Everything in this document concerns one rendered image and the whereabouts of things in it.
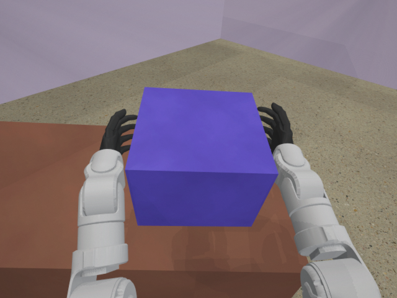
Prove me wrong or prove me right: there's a robot right hand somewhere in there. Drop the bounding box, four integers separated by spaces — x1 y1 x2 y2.
257 102 293 154

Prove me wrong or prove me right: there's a left robot forearm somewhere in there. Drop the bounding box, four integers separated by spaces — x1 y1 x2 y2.
67 149 128 298

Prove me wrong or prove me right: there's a right robot forearm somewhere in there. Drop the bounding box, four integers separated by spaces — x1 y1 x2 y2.
272 143 381 298

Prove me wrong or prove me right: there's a pedestal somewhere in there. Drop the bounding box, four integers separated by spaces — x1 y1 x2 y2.
0 121 309 298

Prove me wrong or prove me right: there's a left robot upper arm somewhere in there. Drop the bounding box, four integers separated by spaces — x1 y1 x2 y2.
70 277 137 298

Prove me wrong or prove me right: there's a right robot upper arm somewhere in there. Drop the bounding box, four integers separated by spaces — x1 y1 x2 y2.
300 258 380 298

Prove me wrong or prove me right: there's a carton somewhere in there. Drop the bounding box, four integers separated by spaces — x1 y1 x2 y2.
125 87 279 227

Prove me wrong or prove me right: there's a robot left hand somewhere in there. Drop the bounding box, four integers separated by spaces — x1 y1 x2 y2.
100 109 138 155

